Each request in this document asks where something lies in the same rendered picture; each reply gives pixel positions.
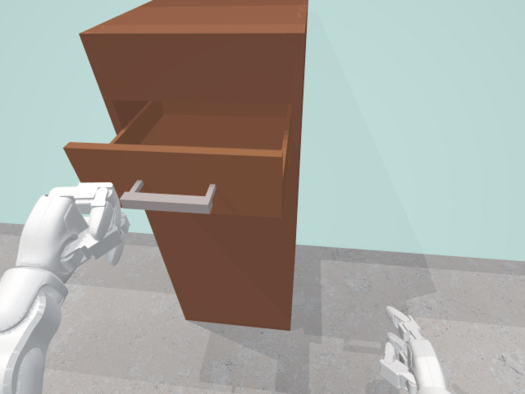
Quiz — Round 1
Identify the handle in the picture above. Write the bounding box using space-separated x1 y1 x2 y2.
120 180 216 214

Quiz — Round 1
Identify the robot left hand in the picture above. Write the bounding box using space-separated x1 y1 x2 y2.
16 182 130 283

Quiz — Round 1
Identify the drawer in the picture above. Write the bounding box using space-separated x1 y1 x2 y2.
63 101 292 218

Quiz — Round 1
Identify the cabinet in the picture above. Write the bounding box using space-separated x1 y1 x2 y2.
79 0 308 331

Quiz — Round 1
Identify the robot left forearm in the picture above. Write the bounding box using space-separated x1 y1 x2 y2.
0 267 68 394

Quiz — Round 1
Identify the robot right hand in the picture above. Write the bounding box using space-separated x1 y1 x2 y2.
380 306 447 394

